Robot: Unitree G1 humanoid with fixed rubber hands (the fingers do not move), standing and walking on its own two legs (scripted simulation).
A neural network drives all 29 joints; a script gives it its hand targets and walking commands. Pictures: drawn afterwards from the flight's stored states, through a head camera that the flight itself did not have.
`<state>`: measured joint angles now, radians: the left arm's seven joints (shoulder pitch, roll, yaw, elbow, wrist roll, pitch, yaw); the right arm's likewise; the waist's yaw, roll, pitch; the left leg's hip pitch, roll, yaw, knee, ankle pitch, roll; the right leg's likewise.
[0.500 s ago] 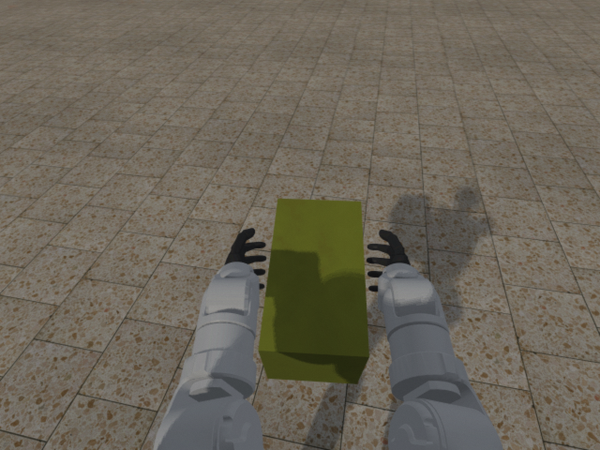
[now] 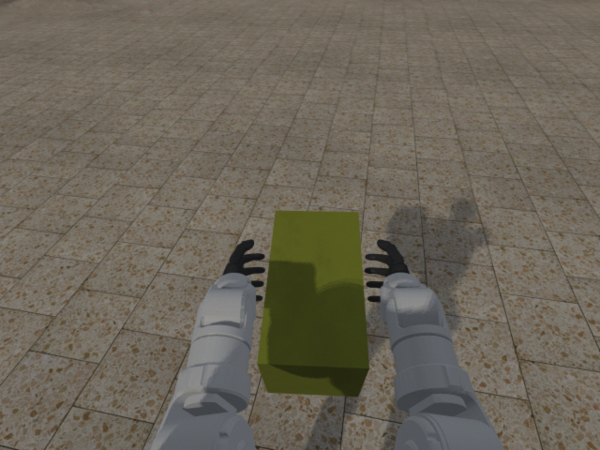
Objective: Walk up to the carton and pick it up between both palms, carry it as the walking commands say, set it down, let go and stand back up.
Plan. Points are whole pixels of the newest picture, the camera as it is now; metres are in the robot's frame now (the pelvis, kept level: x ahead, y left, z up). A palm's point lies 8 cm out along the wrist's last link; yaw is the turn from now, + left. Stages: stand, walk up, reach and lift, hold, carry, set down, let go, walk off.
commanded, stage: hold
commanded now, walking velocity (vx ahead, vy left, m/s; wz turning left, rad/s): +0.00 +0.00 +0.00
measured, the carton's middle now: (314, 299) +0.36 +0.00 -0.02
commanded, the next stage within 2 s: carry in 0.22 s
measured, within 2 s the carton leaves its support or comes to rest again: neither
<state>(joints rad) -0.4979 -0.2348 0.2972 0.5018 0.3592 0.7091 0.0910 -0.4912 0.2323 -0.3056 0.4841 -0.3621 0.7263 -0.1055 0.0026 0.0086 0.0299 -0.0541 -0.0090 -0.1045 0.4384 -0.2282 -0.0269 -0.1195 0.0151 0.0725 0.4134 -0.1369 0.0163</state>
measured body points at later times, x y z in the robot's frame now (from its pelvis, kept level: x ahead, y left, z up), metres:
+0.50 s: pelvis -0.02 +0.02 -0.02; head -0.03 +0.03 +0.43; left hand +0.32 +0.13 +0.05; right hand +0.32 -0.10 +0.04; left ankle +0.02 +0.14 -0.74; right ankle +0.07 -0.12 -0.74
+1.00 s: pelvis -0.12 +0.04 -0.01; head -0.10 +0.07 +0.44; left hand +0.21 +0.16 +0.07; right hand +0.21 -0.07 +0.07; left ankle -0.09 +0.13 -0.74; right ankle -0.09 -0.09 -0.67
